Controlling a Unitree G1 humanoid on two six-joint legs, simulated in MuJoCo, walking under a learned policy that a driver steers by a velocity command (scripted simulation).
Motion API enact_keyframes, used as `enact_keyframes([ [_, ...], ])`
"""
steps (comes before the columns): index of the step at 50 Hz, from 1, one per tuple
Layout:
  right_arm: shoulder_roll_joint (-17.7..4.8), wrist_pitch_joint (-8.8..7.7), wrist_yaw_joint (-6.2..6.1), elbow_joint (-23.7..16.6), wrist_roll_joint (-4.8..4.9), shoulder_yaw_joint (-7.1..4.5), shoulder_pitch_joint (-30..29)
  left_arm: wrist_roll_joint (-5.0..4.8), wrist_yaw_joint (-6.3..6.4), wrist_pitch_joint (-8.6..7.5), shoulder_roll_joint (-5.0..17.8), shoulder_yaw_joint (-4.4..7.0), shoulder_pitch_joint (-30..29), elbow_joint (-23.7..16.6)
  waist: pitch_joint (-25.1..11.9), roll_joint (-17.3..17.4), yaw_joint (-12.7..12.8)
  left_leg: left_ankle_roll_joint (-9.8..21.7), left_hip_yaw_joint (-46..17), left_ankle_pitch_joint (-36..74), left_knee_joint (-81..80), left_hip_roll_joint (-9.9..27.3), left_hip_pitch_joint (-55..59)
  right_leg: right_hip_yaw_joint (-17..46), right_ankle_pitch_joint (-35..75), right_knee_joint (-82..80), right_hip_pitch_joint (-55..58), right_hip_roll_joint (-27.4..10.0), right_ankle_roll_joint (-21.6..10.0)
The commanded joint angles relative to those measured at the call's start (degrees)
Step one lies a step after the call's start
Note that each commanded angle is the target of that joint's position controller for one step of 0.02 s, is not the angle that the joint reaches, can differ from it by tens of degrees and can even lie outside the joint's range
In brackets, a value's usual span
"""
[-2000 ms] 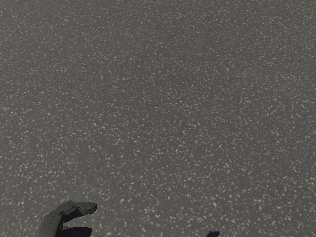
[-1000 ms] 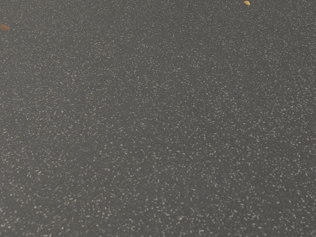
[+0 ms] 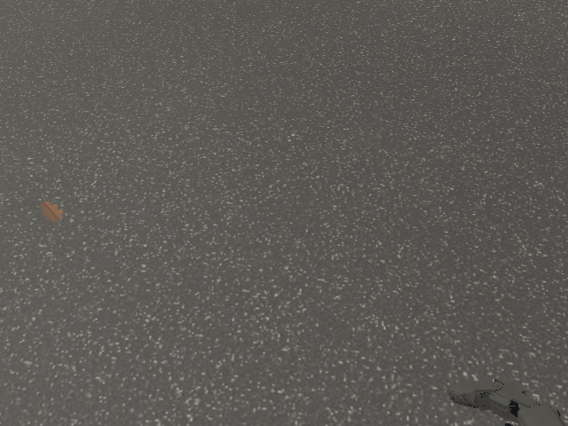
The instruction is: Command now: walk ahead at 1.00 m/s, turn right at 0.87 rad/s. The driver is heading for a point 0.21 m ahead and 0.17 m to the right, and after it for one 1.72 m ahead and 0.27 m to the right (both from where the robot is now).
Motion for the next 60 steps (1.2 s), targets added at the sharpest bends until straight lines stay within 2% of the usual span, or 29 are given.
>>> enact_keyframes([
  [1, -5.77, 0.58, 0.68, -5.25, 1.25, -0.99, -5.12, -0.72, 0.14, -2.33, 8.89, 2.37, -5.25, -6.03, 6.93, -0.1, -2.12, -1.5, 7.17, 12.37, -16.69, -1.48, 9.31, 15.09, 11.45, -15.41, -17.69, -10.6, -6.44],
  [5, -5.27, -0.38, 0.04, -6.23, 1.88, -0.9, -8.74, -1.28, 0.14, -1.12, 10.32, 3.5, 0.01, -4.48, 2.64, -2.63, 3.01, 0.33, 9.15, 20.63, -30.82, -7.86, 13.04, 14.43, 39.58, -4.88, -4.13, -10.03, -0.73],
  [7, -7.72, -1.2, -1.19, -5.39, 1.5, -1.91, -4.54, -1.06, 1.0, -0.81, 10.98, 3.85, -0.26, -4.66, -2.04, -4.21, 1.18, 1.25, 7.17, 19.28, -36.79, -11.13, 21.24, 16.35, 47.52, 5.05, 0.26, -8.88, 3.39],
  [8, -10.09, -1.7, -1.86, -4.0, 1.93, -2.88, 1.47, -0.97, 1.21, -1.08, 12.15, 4.17, -2.93, -5.6, -5.39, -5.31, -2.68, 1.77, 5.31, 21.58, -39.13, -10.24, 28.46, 17.38, 46.55, 13.44, 0.0, -8.34, 5.22],
  [9, -12.86, -2.42, -2.4, -1.09, 1.88, -3.99, 12.3, -1.37, 1.14, -1.5, 11.67, 4.14, -7.56, -7.36, -10.16, -4.89, -8.9, 3.03, 2.13, 27.99, -40.52, -5.42, 40.0, 16.4, 39.09, 26.19, -4.37, -6.45, 6.89],
  [10, -16.24, -2.72, -2.76, 1.06, 0.74, -4.98, 21.61, -2.03, 1.42, -1.61, 4.43, 2.5, -7.04, -9.66, -18.21, 3.78, -10.15, 5.26, -6.5, 48.82, -33.45, 9.98, 55.66, 9.68, -4.05, 43.45, -14.44, -3.36, 7.81],
  [11, -18.08, -1.86, -1.74, 0.14, -0.22, -5.91, 23.34, -4.67, 2.78, -0.95, 2.73, 1.47, 2.06, -12.35, -32.37, 15.82, -6.19, 13.94, -25.27, 72.69, -26.29, 30.81, 71.18, 3.87, -29.55, 62.06, -26.97, -1.19, 9.5],
  [12, -15.73, -0.97, -1.98, -0.74, 1.13, -6.8, 18.89, -1.91, 3.09, -0.04, 7.25, 1.82, -0.01, -11.25, -35.49, 11.22, -7.3, 16.37, -26.09, 60.04, -29.87, 26.44, 66.36, 2.38, -19.06, 65.51, -29.46, -7.12, 9.07],
  [14, -6.02, -0.07, -2.49, -0.35, 1.73, -4.09, 12.85, 0.41, 1.48, 1.37, 8.06, 2.57, -9.87, -12.32, -18.44, 5.94, -6.85, 11.86, -10.03, 44.28, -34.85, 15.72, 51.11, -0.01, -10.97, 57.19, -33.19, -10.6, 10.46],
  [17, -7.47, 0.44, -2.72, 2.22, 2.92, -4.71, 12.98, 1.37, -0.95, 4.73, 4.1, 1.89, -11.8, -14.41, -7.08, 8.9, -3.82, 10.97, -1.05, 41.91, -41.09, 13.35, 34.9, -1.02, -10.57, 51.62, -30.11, -13.11, 11.79],
  [23, -9.67, 0.19, -2.0, 2.69, 2.85, -6.16, 5.37, 1.24, -2.19, 6.28, 2.21, 0.65, -16.28, -18.49, -3.94, 8.92, 1.19, 7.99, 14.89, 30.55, -44.65, 11.25, 21.23, -5.13, 8.8, 30.71, -18.12, -15.55, 9.46],
  [27, -12.63, 1.54, -1.12, 3.1, 3.58, -7.94, 8.85, 0.45, -2.62, 6.38, 3.48, 0.95, -21.79, -19.76, -1.77, 8.25, -1.57, 5.08, 19.54, 26.82, -39.25, 12.37, 24.06, -10.47, 6.25, 19.79, -12.78, -13.18, 7.57],
  [29, -13.39, 2.92, -1.1, 3.45, 4.02, -8.59, 12.46, 1.19, -2.51, 5.53, 4.33, 1.43, -21.32, -19.95, -2.05, 7.25, -2.85, 4.21, 19.95, 29.53, -31.65, 12.63, 26.62, -10.54, 1.03, 14.34, -9.52, -11.3, 6.01],
  [30, -13.4, 3.67, -1.08, 3.96, 4.33, -8.61, 13.9, 2.25, -1.86, 4.39, 4.39, 1.79, -16.29, -18.2, -4.13, 4.07, -0.74, 3.19, 20.94, 29.89, -22.46, 10.59, 25.58, -9.75, 3.4, 8.49, -3.08, -9.17, 4.76],
  [31, -12.52, 4.19, -0.95, 3.5, 4.07, -8.43, 18.7, 2.97, -0.77, 3.04, 8.78, 2.78, -12.25, -17.58, -7.57, -7.82, 0.38, 0.29, 22.13, 10.93, -7.34, 5.9, 17.37, 2.75, 26.36, 3.08, 6.64, -18.2, 2.26],
  [32, -6.77, 5.52, -1.08, 0.76, 3.26, -6.63, 23.18, 1.45, -0.24, 3.01, 15.09, 3.64, -13.67, -19.9, -13.02, -17.67, -3.55, -2.23, 18.3, -27.81, 7.73, -2.56, 5.53, 24.42, 55.11, 3.29, 12.86, -37.77, -7.49],
  [33, -9.53, 7.35, -1.69, 1.99, 2.49, -6.96, 18.07, -0.88, 0.34, 3.3, 11.32, 2.99, -11.21, -19.75, -18.26, -8.81, 1.73, -2.07, 10.2, -24.43, 10.78, -1.94, 8.48, 20.8, 51.36, 1.34, 8.72, -37.36, -10.64],
  [34, -7.69, 7.97, -1.75, 1.55, 3.91, -6.25, 14.56, -0.2, 1.04, 3.3, 7.0, 0.93, -15.57, -19.29, -14.24, -8.49, -0.17, -1.31, 7.85, -19.7, 7.69, -1.04, 10.54, 14.16, 42.44, -0.84, 2.96, -34.41, -8.94],
  [35, -5.99, 7.94, -1.77, 2.57, 4.3, -5.51, 13.79, 0.19, 1.74, 3.24, 2.18, -0.94, -20.24, -18.5, -9.37, -8.09, -2.77, -0.69, 6.65, -16.32, 0.88, -0.15, 14.01, 8.23, 32.63, -3.06, -3.04, -30.27, -5.17],
  [36, -6.16, 7.98, -1.74, 3.85, 3.89, -5.48, 14.69, 0.59, 2.39, 3.05, 0.47, -1.84, -23.64, -17.85, -5.93, -9.31, -4.74, -0.27, 6.56, -14.17, -4.56, -0.71, 17.76, 3.96, 27.59, -4.26, -7.54, -27.09, -2.16],
  [39, -8.67, 8.23, -0.85, 5.99, 3.68, -6.75, 17.56, 1.43, 2.71, 3.01, 3.23, -0.96, -21.85, -16.03, -5.14, -7.9, -4.63, 1.17, 8.75, -13.27, -8.83, -4.7, 19.91, -0.47, 29.59, -2.58, -6.44, -26.58, -1.96],
  [45, -5.9, 8.21, 0.7, 3.48, 3.76, -6.72, 13.91, 1.43, 2.71, 3.58, 3.49, 0.04, -21.19, -15.29, -5.01, -8.04, -3.62, 3.03, 10.89, -11.02, -15.78, -4.68, 20.2, -1.75, 15.33, -1.73, -5.78, -29.87, -1.98],
  [48, -5.33, 7.8, 1.23, 3.98, 3.61, -7.01, 17.35, 0.69, 3.0, 3.99, 4.32, 0.87, -22.87, -15.06, -4.58, -5.69, -6.3, 5.23, 12.13, -4.24, -29.52, -6.21, 27.64, -6.1, 8.0, 4.33, -9.62, -28.42, 2.85],
  [49, -7.73, 7.2, 1.09, 3.98, 2.78, -7.66, 18.25, 0.6, 2.93, 4.32, 3.57, 1.1, -20.89, -14.36, -1.76, 1.81, -6.52, 7.07, 2.82, -0.67, -39.68, -2.7, 29.29, -9.75, -1.12, 12.86, -14.88, -24.99, 7.49],
  [50, -15.91, 6.68, 0.49, 2.25, 2.36, -9.55, 17.46, 0.34, 2.73, 4.92, 0.33, 0.34, -19.9, -16.78, 2.28, 17.86, -4.91, 12.48, -23.27, 13.1, -46.67, 12.75, 29.77, -14.09, -17.74, 26.73, -28.83, -13.69, 12.88],
  [51, -18.85, 7.04, -0.16, 2.46, 2.29, -10.86, 20.44, 1.12, 3.05, 5.32, 0.46, -0.08, -25.92, -18.88, 3.4, 15.34, -8.26, 18.19, -27.84, 19.83, -49.64, 15.1, 25.94, -5.08, -22.79, 36.25, -31.27, -10.54, 12.57],
  [53, -14.59, 7.64, -1.01, 1.95, 3.25, -9.97, 14.74, 0.45, 2.65, 4.85, 1.44, 0.16, -24.35, -17.53, 4.04, 6.85, -4.15, 16.71, -17.41, 12.15, -47.45, 8.07, 24.8, -0.94, -11.63, 40.08, -30.65, -12.81, 11.99],
  [56, -11.78, 7.58, -0.84, 0.53, 4.12, -9.47, 10.65, 1.83, 2.03, 4.13, 3.04, 0.72, -21.43, -15.27, -1.73, 5.41, -3.19, 14.23, -12.37, 22.35, -43.89, 2.29, 30.13, -1.6, -5.22, 41.46, -28.97, -11.86, 12.67],
  [60, -13.26, 7.35, -0.81, 1.56, 4.18, -10.39, 15.11, 1.05, 1.89, 4.42, 2.25, 0.03, -23.14, -16.06, -3.31, 4.56, -5.51, 14.02, -15.66, 21.92, -42.41, 1.35, 36.24, -0.41, -4.72, 35.51, -31.26, -11.51, 13.52],
])
Keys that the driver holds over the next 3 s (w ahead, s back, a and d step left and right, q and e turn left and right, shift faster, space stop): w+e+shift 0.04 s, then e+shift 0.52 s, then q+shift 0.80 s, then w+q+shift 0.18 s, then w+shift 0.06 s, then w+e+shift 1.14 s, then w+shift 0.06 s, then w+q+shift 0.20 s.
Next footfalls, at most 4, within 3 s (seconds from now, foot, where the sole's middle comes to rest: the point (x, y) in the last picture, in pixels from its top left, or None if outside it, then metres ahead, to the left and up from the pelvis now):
0.20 left None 0.42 0.16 -0.77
0.62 right None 0.43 -0.12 -0.77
0.98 left None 0.46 0.09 -0.77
1.48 right None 0.46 -0.09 -0.77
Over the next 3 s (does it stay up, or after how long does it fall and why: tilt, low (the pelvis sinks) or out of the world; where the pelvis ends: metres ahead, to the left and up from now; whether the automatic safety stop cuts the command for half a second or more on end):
stays up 1.45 -0.18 0.00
